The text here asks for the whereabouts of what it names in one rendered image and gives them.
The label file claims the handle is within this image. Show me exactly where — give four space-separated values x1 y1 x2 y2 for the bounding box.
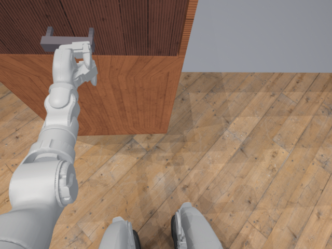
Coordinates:
40 26 95 52

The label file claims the cabinet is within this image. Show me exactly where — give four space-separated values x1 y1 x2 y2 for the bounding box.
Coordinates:
0 0 198 136

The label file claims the robot left hand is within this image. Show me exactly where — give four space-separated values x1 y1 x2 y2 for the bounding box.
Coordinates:
52 41 98 90

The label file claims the robot thigh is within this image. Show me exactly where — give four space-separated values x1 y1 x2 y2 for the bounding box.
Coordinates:
98 220 134 249
175 206 223 249

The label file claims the robot left forearm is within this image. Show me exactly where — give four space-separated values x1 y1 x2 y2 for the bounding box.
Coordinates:
9 82 80 206

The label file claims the right robot thigh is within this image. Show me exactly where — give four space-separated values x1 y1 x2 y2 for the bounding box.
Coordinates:
175 206 223 249

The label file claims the drawer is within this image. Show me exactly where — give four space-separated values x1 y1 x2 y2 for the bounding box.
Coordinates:
0 0 187 56

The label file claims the left robot upper arm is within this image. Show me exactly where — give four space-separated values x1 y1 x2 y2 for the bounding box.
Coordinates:
0 160 78 249

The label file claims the left robot thigh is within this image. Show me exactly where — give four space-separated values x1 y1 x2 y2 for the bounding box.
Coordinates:
98 220 134 249

